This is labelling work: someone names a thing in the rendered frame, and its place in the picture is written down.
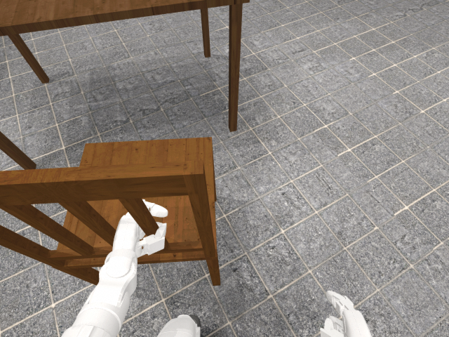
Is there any robot right hand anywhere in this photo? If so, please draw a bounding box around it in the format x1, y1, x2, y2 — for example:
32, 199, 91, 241
320, 291, 372, 337

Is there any chair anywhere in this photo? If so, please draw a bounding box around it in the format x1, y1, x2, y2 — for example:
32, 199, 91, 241
0, 137, 220, 286

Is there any robot left forearm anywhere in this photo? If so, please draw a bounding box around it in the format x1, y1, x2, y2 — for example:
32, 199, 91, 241
61, 249, 138, 337

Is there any robot left thigh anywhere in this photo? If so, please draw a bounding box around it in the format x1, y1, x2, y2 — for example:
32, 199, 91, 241
157, 317, 200, 337

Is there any table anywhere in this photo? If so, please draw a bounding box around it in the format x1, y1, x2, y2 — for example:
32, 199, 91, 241
0, 0, 250, 170

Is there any robot left shin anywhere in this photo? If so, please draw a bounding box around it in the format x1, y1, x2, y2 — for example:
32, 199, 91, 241
177, 315, 195, 323

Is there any robot left hand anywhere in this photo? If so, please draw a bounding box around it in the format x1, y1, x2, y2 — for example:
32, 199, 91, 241
112, 199, 168, 258

